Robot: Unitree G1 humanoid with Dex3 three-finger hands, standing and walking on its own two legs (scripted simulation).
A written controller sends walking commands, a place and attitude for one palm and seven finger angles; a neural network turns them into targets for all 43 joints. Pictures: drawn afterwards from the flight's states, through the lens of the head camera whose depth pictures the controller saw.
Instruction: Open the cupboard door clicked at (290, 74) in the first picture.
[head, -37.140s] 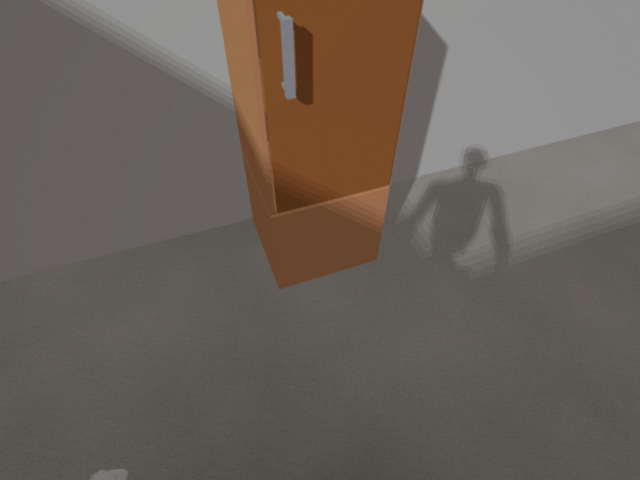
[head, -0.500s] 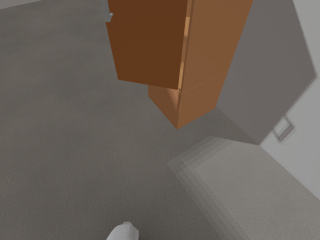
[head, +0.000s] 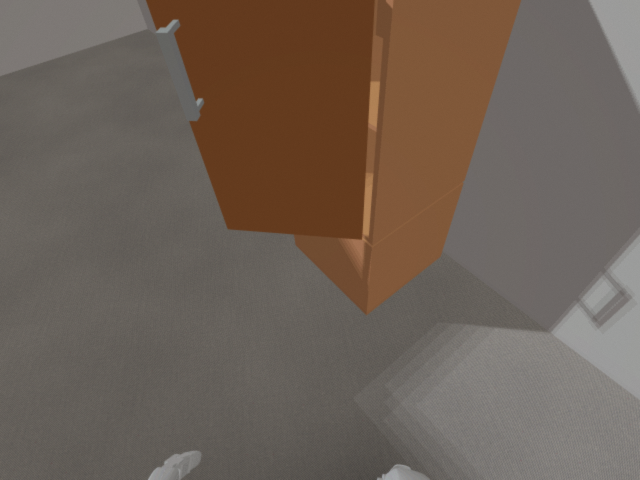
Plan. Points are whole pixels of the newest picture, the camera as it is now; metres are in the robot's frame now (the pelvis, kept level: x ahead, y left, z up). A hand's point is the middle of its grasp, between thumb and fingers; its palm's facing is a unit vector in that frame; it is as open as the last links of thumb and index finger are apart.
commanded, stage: take the last steps up to it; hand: left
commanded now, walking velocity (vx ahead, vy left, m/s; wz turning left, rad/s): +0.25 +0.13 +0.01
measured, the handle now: (184, 72) +0.75 +0.27 +0.13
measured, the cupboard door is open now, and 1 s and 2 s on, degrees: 43 43 43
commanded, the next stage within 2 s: come to a stop and stand still in 0.20 s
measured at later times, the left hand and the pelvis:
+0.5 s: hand out of the picture +0.14 +0.24 -0.19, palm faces +0.09 -0.98 -0.19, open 7.3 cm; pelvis +0.18 +0.07 -0.01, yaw +1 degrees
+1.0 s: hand (194, 436) +0.21 +0.21 -0.16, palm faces -0.02 -0.97 -0.23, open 7.4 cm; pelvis +0.16 +0.03 +0.01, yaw -1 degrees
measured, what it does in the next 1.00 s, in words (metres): walks ahead: right foot, then left foot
